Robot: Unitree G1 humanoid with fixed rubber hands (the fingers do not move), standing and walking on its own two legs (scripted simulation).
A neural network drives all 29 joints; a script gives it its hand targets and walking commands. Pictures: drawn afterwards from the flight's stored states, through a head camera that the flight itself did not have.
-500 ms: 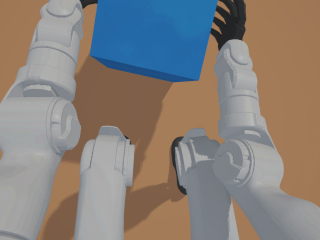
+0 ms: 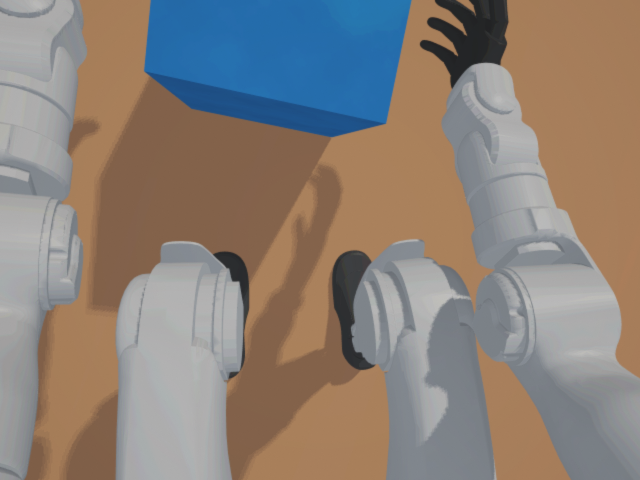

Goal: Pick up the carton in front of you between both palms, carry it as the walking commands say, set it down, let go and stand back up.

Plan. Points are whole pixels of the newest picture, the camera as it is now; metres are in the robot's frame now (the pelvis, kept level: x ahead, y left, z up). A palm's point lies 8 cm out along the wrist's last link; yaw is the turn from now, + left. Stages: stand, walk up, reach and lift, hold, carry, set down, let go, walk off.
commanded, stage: set down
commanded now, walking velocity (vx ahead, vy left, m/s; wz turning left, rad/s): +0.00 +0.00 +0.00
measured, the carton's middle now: (281, 24) +0.55 +0.05 -0.24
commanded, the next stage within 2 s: let go in 0.94 s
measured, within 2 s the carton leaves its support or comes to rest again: neither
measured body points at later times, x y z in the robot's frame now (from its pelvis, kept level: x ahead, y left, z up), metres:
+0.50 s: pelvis +0.02 +0.00 +0.12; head +0.34 +0.06 +0.43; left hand +0.57 +0.25 +0.00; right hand +0.52 -0.14 +0.01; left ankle +0.11 +0.11 -0.33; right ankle +0.12 -0.12 -0.33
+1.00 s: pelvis +0.04 +0.01 +0.26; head +0.34 +0.06 +0.60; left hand +0.57 +0.26 +0.15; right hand +0.52 -0.14 +0.15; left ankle +0.11 +0.11 -0.33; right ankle +0.12 -0.12 -0.33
